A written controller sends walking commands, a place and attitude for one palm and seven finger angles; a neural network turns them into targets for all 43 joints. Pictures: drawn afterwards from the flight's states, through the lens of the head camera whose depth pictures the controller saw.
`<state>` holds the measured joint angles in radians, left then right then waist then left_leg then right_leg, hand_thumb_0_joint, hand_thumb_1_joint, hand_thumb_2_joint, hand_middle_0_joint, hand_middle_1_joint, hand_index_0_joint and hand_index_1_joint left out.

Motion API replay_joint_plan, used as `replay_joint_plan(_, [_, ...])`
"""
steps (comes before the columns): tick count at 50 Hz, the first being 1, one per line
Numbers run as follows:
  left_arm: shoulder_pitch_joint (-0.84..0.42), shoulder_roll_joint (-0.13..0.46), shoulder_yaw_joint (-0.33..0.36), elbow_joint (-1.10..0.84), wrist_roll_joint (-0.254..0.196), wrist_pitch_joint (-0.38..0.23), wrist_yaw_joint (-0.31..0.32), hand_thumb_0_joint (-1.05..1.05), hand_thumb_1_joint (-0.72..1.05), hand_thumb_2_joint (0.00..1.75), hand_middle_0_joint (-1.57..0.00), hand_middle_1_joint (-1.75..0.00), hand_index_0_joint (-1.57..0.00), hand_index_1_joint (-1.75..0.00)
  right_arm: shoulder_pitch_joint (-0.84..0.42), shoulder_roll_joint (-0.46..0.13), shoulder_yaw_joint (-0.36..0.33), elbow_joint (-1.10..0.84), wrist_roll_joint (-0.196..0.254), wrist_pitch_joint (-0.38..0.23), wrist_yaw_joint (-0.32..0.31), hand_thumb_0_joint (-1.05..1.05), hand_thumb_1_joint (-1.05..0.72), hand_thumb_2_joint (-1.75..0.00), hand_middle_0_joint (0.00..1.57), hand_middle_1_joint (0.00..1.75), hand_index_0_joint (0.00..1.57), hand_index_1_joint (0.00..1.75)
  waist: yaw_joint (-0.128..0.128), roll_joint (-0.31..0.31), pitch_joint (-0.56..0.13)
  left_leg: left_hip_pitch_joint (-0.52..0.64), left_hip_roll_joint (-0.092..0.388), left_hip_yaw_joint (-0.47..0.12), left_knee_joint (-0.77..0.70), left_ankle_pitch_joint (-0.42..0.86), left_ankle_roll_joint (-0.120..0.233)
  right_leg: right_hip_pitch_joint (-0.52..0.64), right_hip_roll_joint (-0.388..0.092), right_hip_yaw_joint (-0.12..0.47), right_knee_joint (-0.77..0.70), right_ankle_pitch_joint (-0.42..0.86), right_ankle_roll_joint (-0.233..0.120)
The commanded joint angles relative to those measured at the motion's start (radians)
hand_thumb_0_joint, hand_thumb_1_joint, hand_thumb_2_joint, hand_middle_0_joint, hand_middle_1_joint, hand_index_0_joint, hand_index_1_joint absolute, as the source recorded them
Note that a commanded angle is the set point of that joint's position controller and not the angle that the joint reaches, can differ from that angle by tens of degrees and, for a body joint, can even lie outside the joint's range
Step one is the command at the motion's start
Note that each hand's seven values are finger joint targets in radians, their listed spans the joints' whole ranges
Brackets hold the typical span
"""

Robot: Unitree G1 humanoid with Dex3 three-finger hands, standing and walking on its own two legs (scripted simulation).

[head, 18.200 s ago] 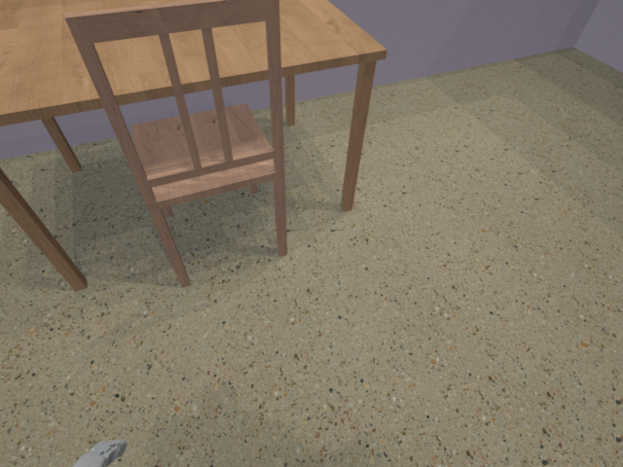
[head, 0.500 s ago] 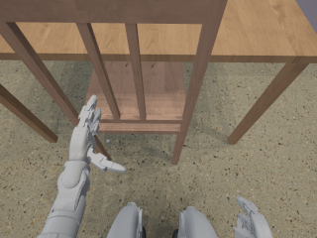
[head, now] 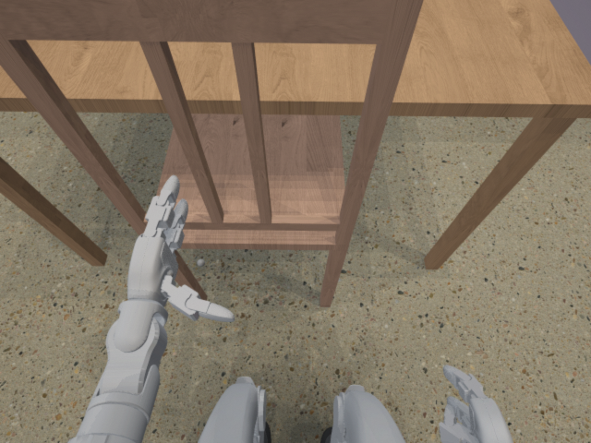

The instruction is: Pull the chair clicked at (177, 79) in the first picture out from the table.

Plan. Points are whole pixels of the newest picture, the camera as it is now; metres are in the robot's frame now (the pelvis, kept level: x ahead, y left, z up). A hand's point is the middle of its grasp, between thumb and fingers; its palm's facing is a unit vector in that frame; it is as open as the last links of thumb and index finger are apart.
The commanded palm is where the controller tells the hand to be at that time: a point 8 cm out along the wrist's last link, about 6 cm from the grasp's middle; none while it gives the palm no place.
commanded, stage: aim the fingers beside a spindle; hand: left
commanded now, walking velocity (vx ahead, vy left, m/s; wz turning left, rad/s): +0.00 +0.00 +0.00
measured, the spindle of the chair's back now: (194, 154) +0.50 +0.16 +0.05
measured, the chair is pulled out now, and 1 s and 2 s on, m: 0.00 0.00 0.00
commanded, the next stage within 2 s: push the fingers through the gap in 0.16 s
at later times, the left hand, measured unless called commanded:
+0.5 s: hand (198, 250) +0.36 +0.15 +0.02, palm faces -0.02 -1.00 -0.04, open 16.9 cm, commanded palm +0.34 +0.19 +0.02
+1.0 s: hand (198, 219) +0.41 +0.15 +0.01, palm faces +0.00 -1.00 -0.05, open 16.9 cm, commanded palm +0.39 +0.20 +0.02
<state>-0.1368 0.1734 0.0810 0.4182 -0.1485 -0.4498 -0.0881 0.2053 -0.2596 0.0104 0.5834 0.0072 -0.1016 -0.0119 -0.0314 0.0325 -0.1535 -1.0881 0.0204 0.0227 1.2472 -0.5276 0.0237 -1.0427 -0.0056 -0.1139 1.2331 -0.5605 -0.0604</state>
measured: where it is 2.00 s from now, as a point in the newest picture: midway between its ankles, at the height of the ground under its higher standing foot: outside the picture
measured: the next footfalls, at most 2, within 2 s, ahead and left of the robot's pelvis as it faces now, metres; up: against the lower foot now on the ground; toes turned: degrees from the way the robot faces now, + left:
none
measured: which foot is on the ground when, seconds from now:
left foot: down 0.00-1.00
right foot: down 0.00-1.00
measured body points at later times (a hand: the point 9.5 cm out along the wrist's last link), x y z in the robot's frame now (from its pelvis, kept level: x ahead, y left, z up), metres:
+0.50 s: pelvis +0.00 +0.01 +0.00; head +0.11 +0.01 +0.43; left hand +0.36 +0.20 +0.02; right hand +0.15 -0.24 -0.12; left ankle +0.03 +0.11 -0.63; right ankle +0.02 -0.09 -0.63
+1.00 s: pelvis -0.01 +0.01 -0.01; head +0.12 +0.02 +0.43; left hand +0.40 +0.21 +0.02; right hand +0.10 -0.24 -0.12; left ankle +0.03 +0.11 -0.63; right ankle +0.02 -0.09 -0.63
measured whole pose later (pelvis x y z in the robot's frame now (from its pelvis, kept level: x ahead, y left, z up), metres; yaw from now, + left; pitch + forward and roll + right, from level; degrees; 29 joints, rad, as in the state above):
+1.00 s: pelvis -0.01 +0.01 -0.01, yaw -1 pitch +23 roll -2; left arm -0.45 0.23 0.17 0.70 -0.12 -0.45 -0.06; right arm 0.24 -0.26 0.02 0.63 -0.01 -0.07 0.01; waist -0.08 0.04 -0.14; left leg -1.16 0.02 0.03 1.27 -0.52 0.04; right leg -1.10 -0.01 -0.11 1.24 -0.54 -0.04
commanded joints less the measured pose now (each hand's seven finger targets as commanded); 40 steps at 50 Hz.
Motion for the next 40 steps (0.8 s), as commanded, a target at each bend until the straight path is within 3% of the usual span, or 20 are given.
replay_joint_plan(1, [-0.193,0.115,0.059,-0.164,-0.004,-0.053,0.003,0.00,-0.50,0.30,-0.06,-0.08,-0.06,-0.08,0.023,-0.125,-0.049,-0.128,0.000,-0.035,-0.003,0.00,-0.90,-0.90,0.20,0.30,0.20,0.30,-0.016,-0.009,-0.349,0.217,-0.024,-0.060,-0.134,0.239,0.008,0.212,-0.004,0.122,-0.197,0.271,0.030])
replay_joint_plan(3, [-0.189,0.139,0.083,-0.199,-0.008,-0.056,0.001,0.00,-0.50,0.30,-0.06,-0.08,-0.06,-0.08,0.026,-0.125,-0.052,-0.133,-0.001,-0.034,-0.002,0.00,-0.90,-0.90,0.20,0.30,0.20,0.30,-0.003,0.000,-0.391,0.232,-0.024,-0.059,-0.132,0.271,0.007,0.243,-0.005,0.125,-0.188,0.305,0.028])
replay_joint_plan(8, [-0.162,0.111,0.051,-0.256,-0.019,-0.066,-0.009,0.00,-0.50,0.30,-0.06,-0.08,-0.06,-0.08,0.030,-0.124,-0.054,-0.141,-0.001,-0.036,0.000,0.00,-0.90,-0.90,0.20,0.30,0.20,0.30,-0.006,0.007,-0.426,0.290,-0.019,-0.071,-0.141,0.331,0.005,0.247,-0.002,0.112,-0.182,0.354,0.029])
replay_joint_plan(11, [-0.183,0.079,0.013,-0.223,-0.016,-0.056,-0.010,0.00,-0.50,0.30,-0.06,-0.08,-0.06,-0.08,0.031,-0.128,-0.054,-0.128,0.000,-0.036,-0.001,0.00,-0.90,-0.90,0.20,0.30,0.20,0.30,-0.036,-0.032,-0.372,0.272,-0.015,-0.077,-0.135,0.298,0.010,0.199,0.000,0.104,-0.190,0.317,0.034])
replay_joint_plan(13, [-0.171,0.094,0.033,-0.183,-0.013,-0.053,-0.009,0.00,-0.50,0.30,-0.06,-0.08,-0.06,-0.08,0.031,-0.132,-0.054,-0.122,0.002,-0.033,-0.004,0.00,-0.90,-0.90,0.20,0.30,0.20,0.30,-0.032,-0.055,-0.326,0.230,-0.016,-0.076,-0.136,0.250,0.008,0.188,0.000,0.108,-0.198,0.271,0.032])
replay_joint_plan(14, [-0.211,0.089,0.023,-0.176,-0.008,-0.055,-0.007,0.00,-0.50,0.30,-0.06,-0.08,-0.06,-0.08,0.027,-0.132,-0.052,-0.118,0.002,-0.033,-0.005,0.00,-0.90,-0.90,0.20,0.30,0.20,0.30,-0.043,-0.045,-0.316,0.226,-0.015,-0.077,-0.134,0.229,0.009,0.165,-0.001,0.106,-0.198,0.248,0.033])
replay_joint_plan(17, [-0.297,0.103,0.029,-0.195,0.002,-0.066,0.006,0.00,-0.50,0.30,-0.06,-0.08,-0.06,-0.08,0.033,-0.132,-0.052,-0.108,-0.003,-0.037,-0.008,0.00,-0.90,-0.90,0.20,0.30,0.20,0.30,-0.038,0.009,-0.351,0.262,-0.016,-0.087,-0.132,0.234,0.005,0.140,-0.001,0.100,-0.183,0.226,0.028])
replay_joint_plan(20, [-0.319,0.164,0.090,-0.187,0.006,-0.073,0.024,0.00,-0.50,0.30,-0.06,-0.08,-0.06,-0.08,0.040,-0.135,-0.051,-0.106,-0.007,-0.037,-0.010,0.00,-0.90,-0.90,0.20,0.30,0.20,0.30,-0.027,0.014,-0.396,0.270,-0.017,-0.085,-0.124,0.270,0.004,0.163,0.003,0.103,-0.172,0.260,0.026])
replay_joint_plan(22, [-0.341,0.127,0.061,-0.185,0.010,-0.075,0.031,0.00,-0.50,0.30,-0.06,-0.08,-0.06,-0.08,0.039,-0.129,-0.049,-0.106,-0.010,-0.036,-0.005,0.00,-0.90,-0.90,0.20,0.30,0.20,0.30,-0.030,0.038,-0.419,0.310,-0.015,-0.093,-0.128,0.302,0.000,0.148,0.002,0.096,-0.164,0.282,0.027])
replay_joint_plan(24, [-0.343,0.126,0.062,-0.178,0.008,-0.067,0.033,0.00,-0.50,0.30,-0.06,-0.08,-0.06,-0.08,0.045,-0.130,-0.050,-0.103,-0.011,-0.034,-0.001,0.00,-0.90,-0.90,0.20,0.30,0.20,0.30,-0.026,0.045,-0.443,0.324,-0.015,-0.094,-0.130,0.324,-0.004,0.160,0.002,0.093,-0.161,0.300,0.026])
replay_joint_plan(28, [-0.329,0.114,0.056,-0.102,0.009,-0.036,0.024,0.00,-0.50,0.30,-0.06,-0.08,-0.06,-0.08,0.052,-0.137,-0.052,-0.102,-0.005,-0.023,0.003,0.00,-0.90,-0.90,0.20,0.30,0.20,0.30,-0.033,-0.008,-0.412,0.291,-0.013,-0.091,-0.139,0.312,-0.003,0.168,0.002,0.092,-0.172,0.304,0.029])
replay_joint_plan(29, [-0.350,0.088,0.035,-0.085,0.008,-0.028,0.021,0.00,-0.50,0.30,-0.06,-0.08,-0.06,-0.08,0.053,-0.136,-0.052,-0.099,-0.004,-0.020,0.004,0.00,-0.90,-0.90,0.20,0.30,0.20,0.30,-0.047,-0.024,-0.394,0.280,-0.013,-0.091,-0.139,0.292,0.001,0.159,0.003,0.091,-0.178,0.291,0.032])
replay_joint_plan(32, [-0.391,0.114,0.063,-0.040,0.010,-0.025,0.023,0.00,-0.50,0.30,-0.06,-0.08,-0.06,-0.08,0.060,-0.141,-0.051,-0.091,-0.003,-0.013,0.004,0.00,-0.90,-0.90,0.20,0.30,0.20,0.30,-0.052,-0.042,-0.367,0.241,-0.015,-0.087,-0.137,0.255,0.004,0.154,0.004,0.096,-0.186,0.263,0.032])
replay_joint_plan(35, [-0.444,0.146,0.091,-0.071,0.014,-0.050,0.034,0.00,-0.50,0.30,-0.06,-0.08,-0.06,-0.08,0.067,-0.138,-0.052,-0.092,-0.008,-0.014,0.003,0.00,-0.90,-0.90,0.20,0.30,0.20,0.30,-0.040,0.010,-0.402,0.262,-0.017,-0.087,-0.133,0.283,0.001,0.163,0.005,0.099,-0.173,0.280,0.025])
replay_joint_plan(40, [-0.514,0.172,0.114,-0.049,0.021,-0.089,0.043,0.00,-0.50,0.30,-0.06,-0.08,-0.06,-0.08,0.083,-0.136,-0.051,-0.074,-0.016,-0.015,0.006,0.00,-0.90,-0.90,0.20,0.30,0.20,0.30,-0.054,0.014,-0.441,0.273,-0.016,-0.089,-0.118,0.309,0.000,0.158,0.008,0.103,-0.162,0.302,0.029])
